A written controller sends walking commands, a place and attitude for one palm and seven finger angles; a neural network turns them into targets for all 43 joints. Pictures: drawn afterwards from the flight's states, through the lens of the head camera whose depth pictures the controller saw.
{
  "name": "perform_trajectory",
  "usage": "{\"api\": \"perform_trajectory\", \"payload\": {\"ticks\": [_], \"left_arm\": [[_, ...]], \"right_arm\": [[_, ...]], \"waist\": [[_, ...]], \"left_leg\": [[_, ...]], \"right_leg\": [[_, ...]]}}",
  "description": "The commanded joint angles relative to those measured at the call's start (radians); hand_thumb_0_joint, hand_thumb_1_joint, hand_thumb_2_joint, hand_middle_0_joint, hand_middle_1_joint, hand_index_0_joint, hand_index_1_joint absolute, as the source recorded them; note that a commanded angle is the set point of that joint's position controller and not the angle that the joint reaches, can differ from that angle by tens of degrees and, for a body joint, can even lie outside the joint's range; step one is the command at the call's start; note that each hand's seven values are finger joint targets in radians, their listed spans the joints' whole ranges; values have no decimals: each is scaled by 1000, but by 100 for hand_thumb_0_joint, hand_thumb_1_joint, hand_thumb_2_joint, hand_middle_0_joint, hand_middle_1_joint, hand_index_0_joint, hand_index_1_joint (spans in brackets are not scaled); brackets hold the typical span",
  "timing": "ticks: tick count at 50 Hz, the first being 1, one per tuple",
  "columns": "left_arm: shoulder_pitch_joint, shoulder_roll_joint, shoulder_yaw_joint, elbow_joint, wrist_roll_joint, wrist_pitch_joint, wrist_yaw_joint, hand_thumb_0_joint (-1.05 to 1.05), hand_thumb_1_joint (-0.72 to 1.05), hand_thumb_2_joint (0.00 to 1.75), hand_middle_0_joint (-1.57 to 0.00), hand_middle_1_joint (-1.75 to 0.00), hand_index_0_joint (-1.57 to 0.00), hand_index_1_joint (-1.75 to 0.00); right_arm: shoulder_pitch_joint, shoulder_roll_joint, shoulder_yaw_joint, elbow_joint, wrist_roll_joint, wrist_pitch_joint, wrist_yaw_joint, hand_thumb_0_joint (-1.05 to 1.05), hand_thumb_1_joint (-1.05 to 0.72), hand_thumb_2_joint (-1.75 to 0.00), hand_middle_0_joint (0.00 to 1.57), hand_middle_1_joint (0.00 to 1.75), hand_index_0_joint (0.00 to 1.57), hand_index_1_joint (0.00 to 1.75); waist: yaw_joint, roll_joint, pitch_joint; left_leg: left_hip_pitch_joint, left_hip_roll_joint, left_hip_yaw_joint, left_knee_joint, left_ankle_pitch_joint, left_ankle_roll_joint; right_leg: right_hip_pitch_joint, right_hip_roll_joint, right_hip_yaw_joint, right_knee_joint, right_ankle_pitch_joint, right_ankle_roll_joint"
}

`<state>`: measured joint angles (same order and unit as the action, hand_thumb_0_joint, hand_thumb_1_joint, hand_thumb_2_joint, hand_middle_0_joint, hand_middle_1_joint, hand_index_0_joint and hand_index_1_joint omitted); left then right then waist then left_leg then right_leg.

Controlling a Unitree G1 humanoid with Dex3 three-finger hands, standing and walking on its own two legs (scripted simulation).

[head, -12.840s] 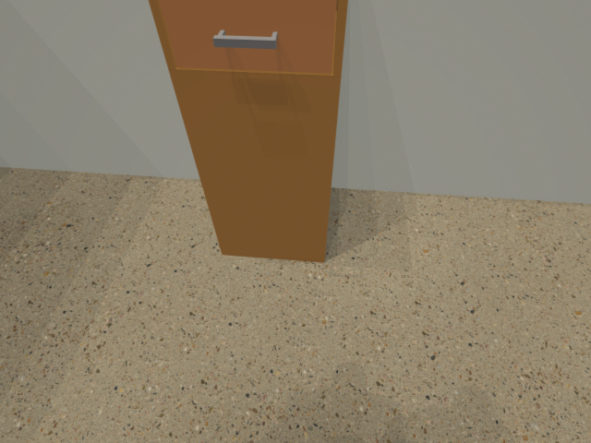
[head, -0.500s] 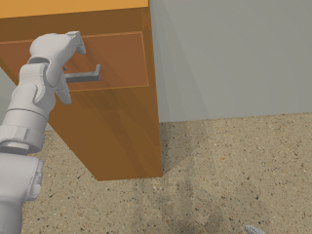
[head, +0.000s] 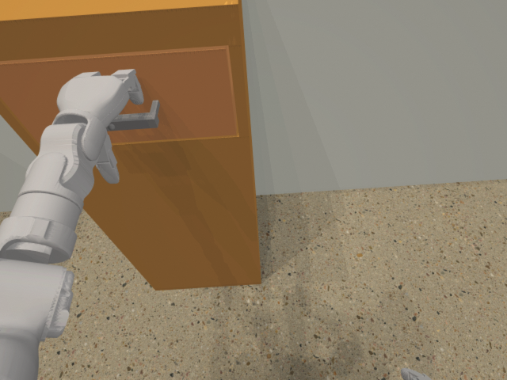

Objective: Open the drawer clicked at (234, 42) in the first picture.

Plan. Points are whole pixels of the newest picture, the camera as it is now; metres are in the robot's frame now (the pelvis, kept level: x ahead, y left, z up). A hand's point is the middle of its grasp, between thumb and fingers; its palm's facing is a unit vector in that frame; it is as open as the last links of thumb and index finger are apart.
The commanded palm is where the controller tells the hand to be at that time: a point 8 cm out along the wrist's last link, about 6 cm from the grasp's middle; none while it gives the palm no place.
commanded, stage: lower the fingers behind the handle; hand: left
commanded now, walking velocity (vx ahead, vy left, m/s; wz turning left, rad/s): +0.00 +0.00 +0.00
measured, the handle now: (118, 115) +0.51 +0.25 +0.14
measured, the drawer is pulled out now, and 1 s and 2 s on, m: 0.00 0.00 0.00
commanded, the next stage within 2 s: close the thumb around the handle in 0.92 s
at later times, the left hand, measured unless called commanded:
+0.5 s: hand (116, 129) +0.46 +0.24 +0.15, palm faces +0.01 +0.00 -1.00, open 13.7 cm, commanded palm +0.44 +0.25 +0.18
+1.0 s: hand (118, 139) +0.46 +0.24 +0.13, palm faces +0.00 +0.00 -1.00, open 13.5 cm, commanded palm +0.45 +0.25 +0.18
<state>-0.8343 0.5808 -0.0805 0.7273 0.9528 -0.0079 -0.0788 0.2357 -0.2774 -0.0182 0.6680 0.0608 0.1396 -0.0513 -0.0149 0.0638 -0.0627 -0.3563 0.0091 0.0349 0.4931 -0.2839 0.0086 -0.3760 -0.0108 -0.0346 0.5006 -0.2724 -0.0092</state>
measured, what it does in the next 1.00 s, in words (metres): stands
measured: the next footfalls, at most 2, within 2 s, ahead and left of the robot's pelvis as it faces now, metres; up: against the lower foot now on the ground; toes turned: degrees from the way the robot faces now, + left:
none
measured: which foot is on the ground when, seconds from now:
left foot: down 0.00-1.00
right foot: down 0.00-1.00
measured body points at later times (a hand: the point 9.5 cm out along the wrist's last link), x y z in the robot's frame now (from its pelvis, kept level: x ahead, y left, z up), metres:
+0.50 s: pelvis -0.01 +0.00 +0.00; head +0.04 -0.02 +0.44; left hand +0.46 +0.23 +0.20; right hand +0.09 -0.26 -0.14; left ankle -0.03 +0.12 -0.74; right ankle -0.02 -0.11 -0.74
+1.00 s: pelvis -0.01 +0.01 -0.01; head +0.04 -0.01 +0.44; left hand +0.46 +0.24 +0.18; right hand +0.05 -0.26 -0.14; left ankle -0.03 +0.12 -0.74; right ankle -0.02 -0.11 -0.74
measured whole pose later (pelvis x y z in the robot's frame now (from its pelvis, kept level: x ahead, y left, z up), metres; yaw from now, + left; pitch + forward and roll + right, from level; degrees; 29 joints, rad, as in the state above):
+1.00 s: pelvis -0.01 +0.01 -0.01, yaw +0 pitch +11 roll +0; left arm -0.90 0.56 -0.07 0.94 1.01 -0.04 0.07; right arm 0.30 -0.26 -0.02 0.71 0.05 0.11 -0.06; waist -0.05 0.05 -0.08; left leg -0.45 0.01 0.04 0.56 -0.29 0.02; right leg -0.47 -0.01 -0.03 0.55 -0.27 0.00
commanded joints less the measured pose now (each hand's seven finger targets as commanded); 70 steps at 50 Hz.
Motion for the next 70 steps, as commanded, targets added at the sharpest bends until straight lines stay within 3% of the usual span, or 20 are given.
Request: {"api": "perform_trajectory", "payload": {"ticks": [1, 4, 6, 14, 16, 19, 22, 28, 32, 33, 36, 42, 51, 53, 55, 58, 63, 66, 68, 70], "left_arm": [[-483, 240, 88, -213, 9, -16, 54, 0, -50, 30, -30, -120, -30, -120], [-461, 295, 146, -209, 9, -18, 76, 0, -50, 30, -30, -120, -30, -120], [-453, 252, 112, -152, 13, -3, 81, 0, -50, 30, -30, -120, -30, -120], [-432, 269, 108, -30, 36, 21, 84, 0, -50, 30, -30, -120, -30, -120], [-437, 231, 74, -1, 38, 25, 81, 0, -50, 30, -30, -120, -30, -120], [-417, 271, 103, 29, 51, 21, 82, 0, -50, 30, -30, -120, -30, -120], [-421, 223, 58, 69, 59, 23, 81, 0, -50, 30, -30, -120, -30, -120], [-468, 288, 115, -17, 49, -36, 92, 0, -50, 30, -30, -120, -30, -120], [-567, 326, 152, -140, 57, -117, 144, 0, -50, 30, -30, -120, -30, -120], [-570, 297, 131, -137, 56, -118, 159, 0, -50, 30, -30, -120, -30, -120], [-491, 291, 148, -63, 52, -77, 190, 0, -50, 30, -30, -120, -30, -120], [-546, 255, 98, 16, 59, -5, 194, 0, -50, 30, -30, -120, -30, -120], [-546, 285, 103, 95, 72, 5, 166, 0, -50, 30, -30, -120, -30, -120], [-581, 275, 83, 105, 78, -2, 161, 0, -39, 35, -31, -121, -31, -121], [-575, 321, 120, 99, 84, -14, 167, 0, -28, 40, -32, -122, -32, -122], [-584, 271, 86, 89, 82, -24, 166, 0, -11, 47, -33, -124, -33, -124], [-615, 281, 87, 119, 82, -13, 175, 0, 17, 59, -35, -127, -35, -127], [-636, 253, 55, 122, 85, -2, 177, 0, 34, 66, -36, -129, -36, -129], [-629, 293, 92, 134, 80, -1, 176, 0, 45, 71, -37, -130, -37, -130], [-613, 308, 98, 127, 85, 1, 176, 0, 56, 76, -38, -131, -38, -131]], "right_arm": [[4, -126, -47, -113, -9, -29, -11, 0, -90, -90, 20, 30, 20, 30], [10, -128, -49, -111, -13, -30, -9, 0, -90, -90, 20, 30, 20, 30], [16, -128, -47, -98, -12, -28, -10, 0, -90, -90, 20, 30, 20, 30], [22, -134, -39, -90, -8, -20, -18, 0, -90, -90, 20, 30, 20, 30], [25, -136, -38, -90, -8, -21, -20, 0, -90, -90, 20, 30, 20, 30], [32, -139, -37, -95, -9, -20, -24, 0, -90, -90, 20, 30, 20, 30], [39, -140, -35, -98, -5, -20, -25, 0, -90, -90, 20, 30, 20, 30], [60, -141, -44, -120, -11, -36, -35, 0, -90, -90, 20, 30, 20, 30], [86, -127, -62, -109, -19, -55, -36, 0, -90, -90, 20, 30, 20, 30], [95, -126, -66, -99, -23, -58, -32, 0, -90, -90, 20, 30, 20, 30], [104, -130, -66, -81, -23, -60, -19, 0, -90, -90, 20, 30, 20, 30], [106, -140, -61, -53, -15, -55, -16, 0, -90, -90, 20, 30, 20, 30], [96, -139, -46, -65, -12, -58, -33, 0, -90, -90, 20, 30, 20, 30], [95, -143, -42, -68, -12, -60, -37, 0, -90, -90, 20, 30, 20, 30], [100, -141, -42, -73, -13, -64, -37, 0, -90, -90, 20, 30, 20, 30], [106, -137, -45, -81, -15, -69, -35, 0, -90, -90, 20, 30, 20, 30], [117, -145, -44, -73, -14, -74, -37, 0, -90, -90, 20, 30, 20, 30], [121, -140, -42, -71, -13, -75, -36, 0, -90, -90, 20, 30, 20, 30], [126, -147, -44, -65, -14, -75, -39, 0, -90, -90, 20, 30, 20, 30], [124, -140, -42, -69, -14, -73, -41, 0, -90, -90, 20, 30, 20, 30]], "waist": [[-11, -28, -392], [4, -22, -407], [-11, -60, -373], [-12, -77, -328], [-22, -85, -298], [-15, -102, -314], [-32, -103, -255], [-33, -93, -349], [-40, 13, -415], [-48, 18, -431], [-32, 14, -410], [-59, -24, -355], [-59, -65, -317], [-75, -64, -300], [-57, -47, -321], [-71, -53, -337], [-85, -70, -325], [-87, -30, -324], [-90, -78, -337], [-72, -38, -359]], "left_leg": [[153, -32, -5, 7, 437, 40], [143, -31, -7, 13, 462, 38], [123, -29, -1, 13, 441, 37], [60, -31, 8, 6, 355, 35], [48, -28, 14, 5, 323, 35], [28, -28, 16, 8, 306, 36], [5, -23, 14, 1, 247, 32], [7, -30, 13, 20, 235, 43], [71, -33, -2, 40, 276, 44], [85, -33, -5, 48, 305, 43], [70, -31, -2, 46, 328, 36], [53, -25, -6, 26, 284, 37], [11, -28, 1, 13, 203, 41], [2, -27, -2, 12, 187, 40], [2, -27, -5, 15, 187, 39], [14, -27, -3, 25, 199, 40], [2, -26, -7, 27, 160, 41], [4, -27, -7, 28, 164, 38], [-7, -27, -5, 32, 161, 43], [-8, -31, 0, 31, 177, 41]], "right_leg": [[172, 26, 12, -9, 379, -21], [192, 28, 13, 1, 399, -24], [171, 28, 6, 0, 396, -20], [159, 23, 12, -3, 341, -19], [133, 22, 12, -7, 318, -16], [150, 21, 18, -3, 311, -15], [93, 22, 12, -10, 246, -15], [142, 19, 34, -2, 250, -12], [102, 29, 35, 16, 258, -19], [98, 34, 31, 18, 269, -21], [94, 37, 20, 23, 287, -22], [62, 38, 11, 4, 243, -20], [72, 28, 21, -11, 191, -12], [52, 27, 23, -16, 170, -12], [59, 27, 25, -5, 170, -14], [52, 28, 24, -5, 176, -13], [25, 29, 24, -10, 138, -10], [10, 28, 22, -4, 142, -11], [38, 27, 29, -11, 148, -7], [55, 25, 29, -1, 170, -9]]}}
